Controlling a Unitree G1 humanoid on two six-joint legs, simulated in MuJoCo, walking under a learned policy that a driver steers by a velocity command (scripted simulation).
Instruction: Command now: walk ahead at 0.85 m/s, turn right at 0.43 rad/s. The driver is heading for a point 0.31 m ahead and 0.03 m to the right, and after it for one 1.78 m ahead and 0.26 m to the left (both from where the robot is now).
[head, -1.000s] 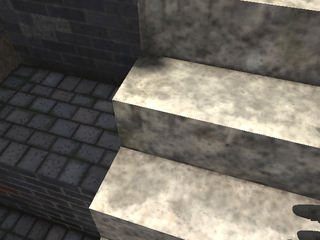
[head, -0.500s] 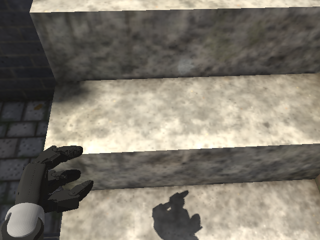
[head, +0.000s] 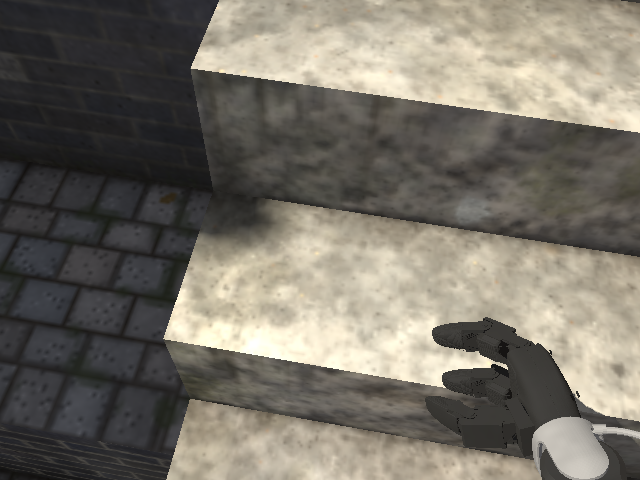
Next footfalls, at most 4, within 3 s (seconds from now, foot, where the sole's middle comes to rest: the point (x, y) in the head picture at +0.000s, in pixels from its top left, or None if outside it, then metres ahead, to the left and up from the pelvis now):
0.08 right None -0.10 -0.09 -0.65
0.30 left None -0.18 -0.02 -0.78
0.58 left None -0.02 0.19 -0.65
0.98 left None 0.06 0.25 -0.44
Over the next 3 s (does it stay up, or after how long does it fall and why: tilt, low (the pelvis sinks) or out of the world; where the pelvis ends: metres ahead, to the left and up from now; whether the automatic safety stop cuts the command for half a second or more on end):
falls after 1.24 s (tilt)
